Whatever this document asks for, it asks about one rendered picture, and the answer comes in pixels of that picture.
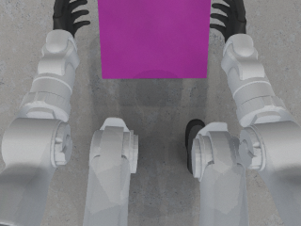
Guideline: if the robot left forearm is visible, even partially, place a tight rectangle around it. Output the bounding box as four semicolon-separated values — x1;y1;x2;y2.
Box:
1;29;80;163

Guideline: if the robot right upper arm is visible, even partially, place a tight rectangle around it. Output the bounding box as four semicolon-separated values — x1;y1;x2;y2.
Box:
238;121;301;226

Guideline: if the robot right forearm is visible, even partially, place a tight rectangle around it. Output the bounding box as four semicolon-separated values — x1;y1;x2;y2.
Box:
220;33;301;128

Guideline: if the left robot shin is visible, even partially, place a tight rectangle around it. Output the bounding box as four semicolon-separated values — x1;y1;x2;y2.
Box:
88;117;130;166

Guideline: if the robot right hand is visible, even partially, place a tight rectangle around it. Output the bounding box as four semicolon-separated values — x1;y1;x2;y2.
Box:
209;0;246;43

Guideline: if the left robot thigh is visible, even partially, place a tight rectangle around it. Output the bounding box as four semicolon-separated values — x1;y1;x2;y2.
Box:
83;125;138;226

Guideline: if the robot left hand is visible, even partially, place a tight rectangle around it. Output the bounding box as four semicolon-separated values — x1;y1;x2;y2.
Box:
53;0;90;38

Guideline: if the carton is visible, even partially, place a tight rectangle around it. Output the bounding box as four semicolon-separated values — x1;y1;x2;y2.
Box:
98;0;212;79

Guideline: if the robot left upper arm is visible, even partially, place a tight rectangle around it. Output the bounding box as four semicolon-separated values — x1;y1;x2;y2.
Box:
0;118;72;226

